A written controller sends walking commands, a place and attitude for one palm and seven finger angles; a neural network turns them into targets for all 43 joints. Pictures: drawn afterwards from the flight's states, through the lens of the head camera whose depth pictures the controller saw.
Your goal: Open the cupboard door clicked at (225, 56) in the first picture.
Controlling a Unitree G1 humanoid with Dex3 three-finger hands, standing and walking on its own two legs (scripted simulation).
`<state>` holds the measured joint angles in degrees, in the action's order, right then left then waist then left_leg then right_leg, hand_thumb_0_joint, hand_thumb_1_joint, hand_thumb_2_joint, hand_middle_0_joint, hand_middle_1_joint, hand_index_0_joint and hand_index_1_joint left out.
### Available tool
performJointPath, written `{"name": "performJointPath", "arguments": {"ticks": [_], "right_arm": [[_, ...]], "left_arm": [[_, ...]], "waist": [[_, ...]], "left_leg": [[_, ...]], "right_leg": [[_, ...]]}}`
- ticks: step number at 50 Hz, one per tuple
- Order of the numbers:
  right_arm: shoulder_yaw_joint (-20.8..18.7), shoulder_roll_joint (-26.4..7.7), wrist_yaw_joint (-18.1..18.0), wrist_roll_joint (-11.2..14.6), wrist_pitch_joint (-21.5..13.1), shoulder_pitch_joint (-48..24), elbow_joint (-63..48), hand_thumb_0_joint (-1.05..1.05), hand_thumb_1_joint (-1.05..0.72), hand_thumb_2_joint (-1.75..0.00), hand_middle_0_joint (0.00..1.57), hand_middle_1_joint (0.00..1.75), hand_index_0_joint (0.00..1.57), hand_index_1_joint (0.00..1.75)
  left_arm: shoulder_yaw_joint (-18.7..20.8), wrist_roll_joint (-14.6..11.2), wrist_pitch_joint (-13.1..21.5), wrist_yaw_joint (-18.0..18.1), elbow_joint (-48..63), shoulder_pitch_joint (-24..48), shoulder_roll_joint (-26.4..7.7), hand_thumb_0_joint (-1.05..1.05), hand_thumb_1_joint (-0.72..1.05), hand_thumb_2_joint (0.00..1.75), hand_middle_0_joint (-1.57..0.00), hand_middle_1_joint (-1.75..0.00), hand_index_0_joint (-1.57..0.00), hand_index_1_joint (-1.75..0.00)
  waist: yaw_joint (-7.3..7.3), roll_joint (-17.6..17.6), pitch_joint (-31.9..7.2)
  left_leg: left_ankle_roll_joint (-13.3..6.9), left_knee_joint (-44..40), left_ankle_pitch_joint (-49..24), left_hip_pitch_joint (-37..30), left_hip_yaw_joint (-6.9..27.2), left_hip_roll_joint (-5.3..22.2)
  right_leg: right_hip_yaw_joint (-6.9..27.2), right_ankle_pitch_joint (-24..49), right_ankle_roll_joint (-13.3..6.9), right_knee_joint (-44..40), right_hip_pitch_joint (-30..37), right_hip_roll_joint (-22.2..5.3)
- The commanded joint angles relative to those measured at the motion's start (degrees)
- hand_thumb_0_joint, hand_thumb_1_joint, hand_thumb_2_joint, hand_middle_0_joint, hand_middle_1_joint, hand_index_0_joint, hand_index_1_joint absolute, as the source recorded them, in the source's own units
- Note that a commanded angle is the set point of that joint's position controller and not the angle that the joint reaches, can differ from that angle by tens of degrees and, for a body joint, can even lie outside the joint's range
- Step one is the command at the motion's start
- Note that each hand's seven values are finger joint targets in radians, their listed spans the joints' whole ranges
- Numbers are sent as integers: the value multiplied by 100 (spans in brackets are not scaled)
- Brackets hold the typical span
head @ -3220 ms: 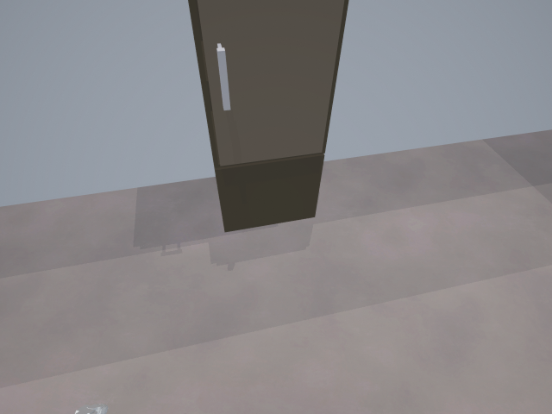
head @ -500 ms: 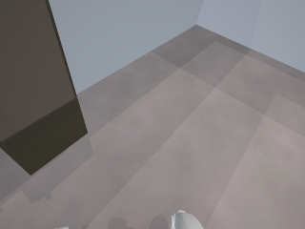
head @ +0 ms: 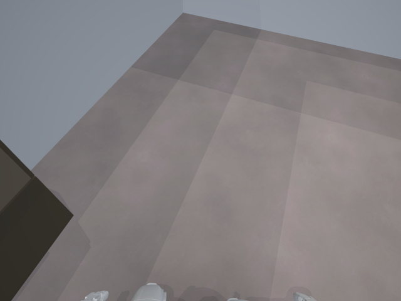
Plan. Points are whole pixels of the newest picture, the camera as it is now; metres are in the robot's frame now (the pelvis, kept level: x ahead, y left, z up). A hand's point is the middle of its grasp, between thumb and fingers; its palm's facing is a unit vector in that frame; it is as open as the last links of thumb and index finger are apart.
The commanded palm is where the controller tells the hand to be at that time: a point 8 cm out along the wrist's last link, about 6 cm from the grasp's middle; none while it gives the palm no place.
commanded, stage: walk to a spot facing it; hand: left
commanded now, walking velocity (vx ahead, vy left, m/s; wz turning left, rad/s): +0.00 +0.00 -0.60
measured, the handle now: out of the picture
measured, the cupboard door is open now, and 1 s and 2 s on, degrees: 0 0 0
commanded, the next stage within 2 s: turn to face it in 1.70 s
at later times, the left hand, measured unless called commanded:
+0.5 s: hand (115, 281) +0.18 +0.20 -0.15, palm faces -0.32 -0.92 -0.23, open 7.4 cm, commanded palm none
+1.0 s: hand (139, 255) +0.24 +0.16 -0.17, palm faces -0.55 -0.81 -0.21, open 7.4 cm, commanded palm none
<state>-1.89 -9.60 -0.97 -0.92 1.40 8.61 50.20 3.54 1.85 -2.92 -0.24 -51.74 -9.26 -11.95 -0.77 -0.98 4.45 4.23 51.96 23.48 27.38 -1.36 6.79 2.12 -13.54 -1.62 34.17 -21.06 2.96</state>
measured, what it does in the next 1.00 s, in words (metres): steps on the spot, turning right: left foot, then right foot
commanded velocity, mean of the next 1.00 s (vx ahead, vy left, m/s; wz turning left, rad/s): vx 0.00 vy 0.00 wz -0.60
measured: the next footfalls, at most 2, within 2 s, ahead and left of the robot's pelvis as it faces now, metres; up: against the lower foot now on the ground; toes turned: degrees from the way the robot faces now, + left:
left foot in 0.08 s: +0.08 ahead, +0.16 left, +0.00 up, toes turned +2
right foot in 0.54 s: +0.02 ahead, -0.09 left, +0.00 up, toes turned -28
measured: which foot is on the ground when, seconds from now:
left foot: up 0.00-0.06, down 0.08-0.54, up 0.56-0.92, down 0.94-1.00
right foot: down 0.00-0.08, up 0.10-0.52, down 0.54-0.94, up 0.96-1.00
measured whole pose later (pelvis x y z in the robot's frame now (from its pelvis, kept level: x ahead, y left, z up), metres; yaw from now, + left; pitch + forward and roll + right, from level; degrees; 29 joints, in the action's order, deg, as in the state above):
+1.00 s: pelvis +0.04 +0.05 +0.00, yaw -38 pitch +0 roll -1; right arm -1.6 -11.0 -1.0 -1.1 0.9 9.6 49.7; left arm 5.2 1.2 -4.4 -0.5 -51.1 -9.7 -14.3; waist 0.6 -2.8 3.3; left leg -0.1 34.6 16.6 17.8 -6.1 3.4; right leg 5.7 -24.7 0.9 46.4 -23.5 3.9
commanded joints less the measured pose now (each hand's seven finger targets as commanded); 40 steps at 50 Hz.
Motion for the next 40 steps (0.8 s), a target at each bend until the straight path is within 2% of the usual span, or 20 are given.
{"name": "performJointPath", "arguments": {"ticks": [1,2,3,4,5,7,8,10,17,22,24,25,26,27,28,29,31,32,35,40], "right_arm": [[-198,-598,-82,47,-132,814,-212,0,-90,-90,20,30,20,30],[-223,-675,-100,49,-164,939,-186,0,-90,-90,20,30,20,30],[-277,-968,-129,34,-227,1103,-173,0,-90,-90,20,30,20,30],[-390,-1535,-104,-36,-246,1026,-299,0,-90,-90,20,30,20,30],[-390,-1654,-87,-58,-225,785,-375,0,-90,-90,20,30,20,30],[-288,-1235,-112,-76,-272,160,-501,0,-90,-90,20,30,20,30],[-258,-1126,-114,-73,-284,-17,-523,0,-90,-90,20,30,20,30],[-246,-1006,-120,-57,-295,61,-475,0,-90,-90,20,30,20,30],[-390,-1190,-67,-57,-227,792,-90,0,-90,-90,20,30,20,30],[-478,-1344,-6,-78,-181,756,15,0,-90,-90,20,30,20,30],[-496,-1347,21,-52,-168,689,31,0,-90,-90,20,30,20,30],[-477,-1271,42,-10,-161,712,-15,0,-90,-90,20,30,20,30],[-355,-840,77,23,-136,671,-249,0,-90,-90,20,30,20,30],[-271,-750,22,21,-72,340,-473,0,-90,-90,20,30,20,30],[-255,-759,-58,37,-24,146,-461,0,-90,-90,20,30,20,30],[-279,-811,-76,26,1,15,-437,0,-90,-90,20,30,20,30],[-292,-838,-35,-27,34,199,-222,0,-90,-90,20,30,20,30],[-283,-830,-31,-38,44,337,-153,0,-90,-90,20,30,20,30],[-276,-804,-29,-21,48,436,-117,0,-90,-90,20,30,20,30],[-252,-794,-28,12,-4,147,-291,0,-90,-90,20,30,20,30]], "left_arm": [[339,-42,117,35,619,114,-1152,0,90,90,-20,-30,-20,-30],[337,-71,86,29,655,154,-1081,0,90,90,-20,-30,-20,-30],[289,-107,72,22,747,137,-837,0,90,90,-20,-30,-20,-30],[229,-145,61,-35,849,-54,-459,0,90,90,-20,-30,-20,-30],[271,-65,55,-38,835,-125,-600,0,90,90,-20,-30,-20,-30],[396,-20,67,-120,647,-154,-746,0,90,90,-20,-30,-20,-30],[386,-23,56,-153,563,-288,-667,0,90,90,-20,-30,-20,-30],[337,-59,19,-166,517,-395,-533,0,90,90,-20,-30,-20,-30],[236,-66,-15,-180,620,185,-382,0,90,90,-20,-30,-20,-30],[203,-62,70,-158,590,183,-361,0,90,90,-20,-30,-20,-30],[222,-56,135,-124,500,-163,-463,0,90,90,-20,-30,-20,-30],[271,-42,206,-86,384,-575,-711,0,90,90,-20,-30,-20,-30],[397,10,293,4,262,-938,-1442,0,90,90,-20,-30,-20,-30],[446,-106,266,70,169,-1233,-1740,0,90,90,-20,-30,-20,-30],[459,-128,236,120,165,-1180,-1623,0,90,90,-20,-30,-20,-30],[446,-114,200,152,219,-784,-1441,0,90,90,-20,-30,-20,-30],[315,-92,189,138,434,-91,-1115,0,90,90,-20,-30,-20,-30],[292,-90,209,133,477,12,-1092,0,90,90,-20,-30,-20,-30],[299,-69,213,120,481,29,-1145,0,90,90,-20,-30,-20,-30],[326,-44,162,89,480,-38,-1266,0,90,90,-20,-30,-20,-30]], "waist": [[-104,-955,-839],[-187,-896,-872],[-277,-147,-974],[-208,1722,-893],[-161,1849,-751],[100,1038,-325],[180,971,-346],[168,1076,-533],[-212,1106,-523],[-218,1455,-614],[16,1242,-816],[261,699,-1090],[456,-1214,-1202],[587,-1347,-1274],[593,-1339,-1168],[485,-1270,-858],[130,-667,-562],[64,-722,-607],[43,-700,-694],[158,-701,-654]], "left_leg": [[-29,-1376,-441,-1226,-405,-494],[-53,-2062,-801,-1780,-413,-479],[-253,-2903,-753,-2355,239,113],[-756,-3588,-1157,-2594,1857,1652],[-1204,-3825,-960,-1973,2306,2374],[-1163,-3725,-1206,-1392,1373,1708],[-1047,-3575,-1739,-1525,747,1433],[-995,-3326,-2720,-1911,67,1240],[-1124,-3134,-3530,-2547,-498,1479],[-992,-2707,-3676,-2434,-858,1589],[-695,-2081,-3593,-2273,-1150,1493],[-403,-1141,-3256,-1731,-1317,1333],[-18,183,-350,165,-1482,592],[91,1202,1462,824,-692,132],[28,1485,1291,813,-123,167],[30,1648,971,925,20,213],[113,1445,166,651,0,219],[149,1282,32,493,-60,161],[173,792,-86,228,-128,-3],[110,-183,27,-112,-139,-222]], "right_leg": [[1508,1271,-604,-825,-23,-1068],[1467,1056,-400,-609,-312,-931],[1184,530,-139,-9,-759,-584],[321,-1380,233,1478,-1632,151],[86,-2083,369,2748,-1624,-88],[105,-1361,425,3679,-1504,-343],[20,-1068,472,3832,-1505,-418],[-128,-916,553,3741,-1442,-481],[-601,-1209,581,2095,-1031,-638],[-900,-1177,374,875,-309,-452],[-984,-300,246,-234,448,-362],[-656,602,89,-1011,1443,-587],[1309,2669,-491,-1259,2786,-2022],[1905,4669,-1056,-1057,2622,-2761],[1790,4143,-1109,-1113,2144,-2471],[1817,3304,-1110,-1194,1855,-2299],[1079,2671,-858,-1224,1345,-1753],[973,2702,-812,-1234,1242,-1654],[1048,2386,-839,-1271,1147,-1525],[1575,1847,-919,-1280,980,-1474]]}}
